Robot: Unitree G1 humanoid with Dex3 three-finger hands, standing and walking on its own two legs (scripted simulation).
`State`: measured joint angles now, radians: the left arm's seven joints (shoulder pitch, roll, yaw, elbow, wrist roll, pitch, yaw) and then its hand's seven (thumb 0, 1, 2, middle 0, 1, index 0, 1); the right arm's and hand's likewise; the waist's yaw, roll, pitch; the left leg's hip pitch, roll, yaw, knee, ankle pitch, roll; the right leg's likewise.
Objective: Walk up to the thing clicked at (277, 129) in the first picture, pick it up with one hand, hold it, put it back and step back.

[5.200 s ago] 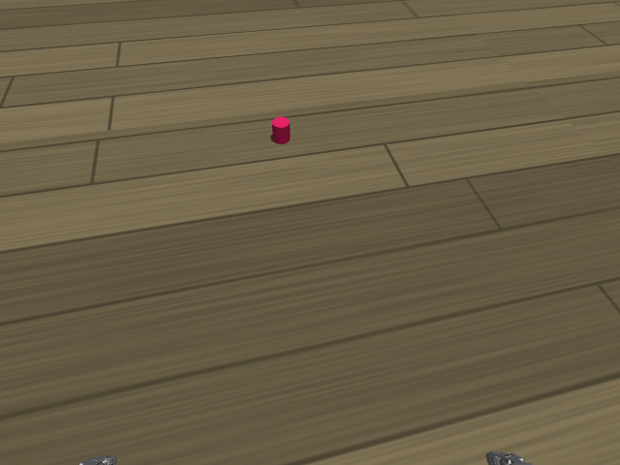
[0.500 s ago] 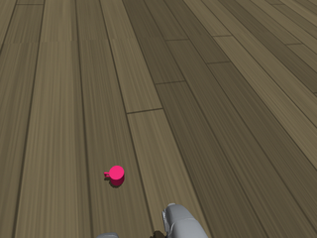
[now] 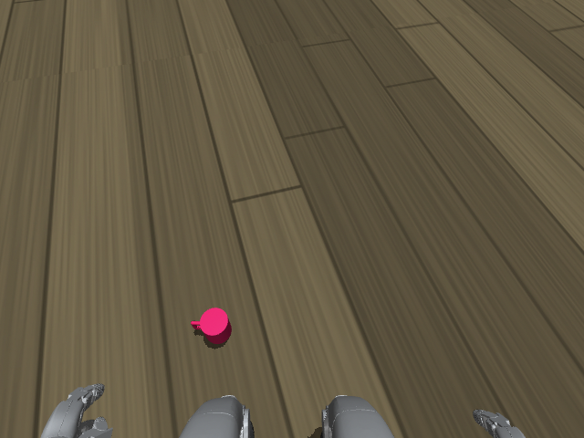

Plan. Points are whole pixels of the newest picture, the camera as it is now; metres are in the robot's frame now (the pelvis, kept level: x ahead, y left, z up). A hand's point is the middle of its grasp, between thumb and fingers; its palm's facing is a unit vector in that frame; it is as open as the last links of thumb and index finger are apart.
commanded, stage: walk up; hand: left
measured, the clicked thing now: (211, 326) +0.44 +0.23 -0.69
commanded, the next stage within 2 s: none
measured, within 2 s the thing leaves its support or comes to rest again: neither
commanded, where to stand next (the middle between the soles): +0.06 -0.05 m, yaw +4 degrees
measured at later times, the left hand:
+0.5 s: hand out of the picture +0.10 +0.24 -0.12, palm faces +0.00 -0.93 -0.36, open 7.4 cm
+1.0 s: hand out of the picture +0.07 +0.25 -0.12, palm faces +0.02 -0.94 -0.34, open 7.3 cm
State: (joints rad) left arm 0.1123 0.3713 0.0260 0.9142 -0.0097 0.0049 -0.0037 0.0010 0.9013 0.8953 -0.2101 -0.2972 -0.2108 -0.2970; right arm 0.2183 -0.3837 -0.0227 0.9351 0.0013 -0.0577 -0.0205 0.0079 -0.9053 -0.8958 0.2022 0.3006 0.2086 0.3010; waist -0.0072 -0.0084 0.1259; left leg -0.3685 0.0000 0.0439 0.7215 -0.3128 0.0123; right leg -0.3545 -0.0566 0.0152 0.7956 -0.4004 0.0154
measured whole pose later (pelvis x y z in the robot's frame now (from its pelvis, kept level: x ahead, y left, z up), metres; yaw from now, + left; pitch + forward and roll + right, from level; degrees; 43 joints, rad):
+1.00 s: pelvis +0.00 +0.00 +0.04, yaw +2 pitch -1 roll +0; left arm 0.07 0.35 0.02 1.16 0.00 0.00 -0.01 0.00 0.91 0.90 -0.21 -0.30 -0.21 -0.30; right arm 0.06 -0.34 -0.01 1.14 0.00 -0.01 0.02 0.01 -0.91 -0.90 0.20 0.30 0.21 0.30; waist -0.01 0.01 0.07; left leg -0.22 0.01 0.00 0.36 -0.12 0.00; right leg -0.15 -0.03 -0.01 0.36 -0.19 0.03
